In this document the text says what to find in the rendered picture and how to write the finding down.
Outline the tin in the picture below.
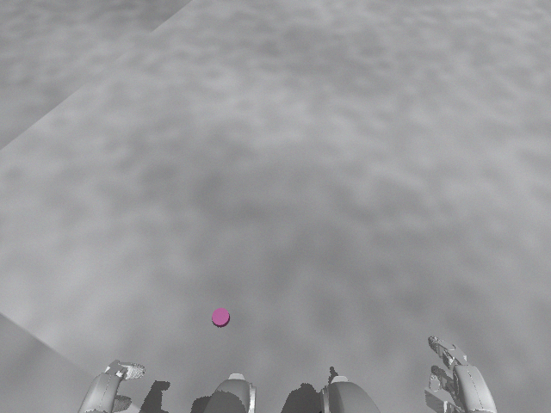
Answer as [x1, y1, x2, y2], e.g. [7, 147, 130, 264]
[212, 308, 230, 327]

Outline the left robot hand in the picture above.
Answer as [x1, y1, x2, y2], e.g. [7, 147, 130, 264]
[77, 360, 145, 413]

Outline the right robot hand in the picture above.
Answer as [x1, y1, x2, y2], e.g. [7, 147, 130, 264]
[424, 336, 498, 413]

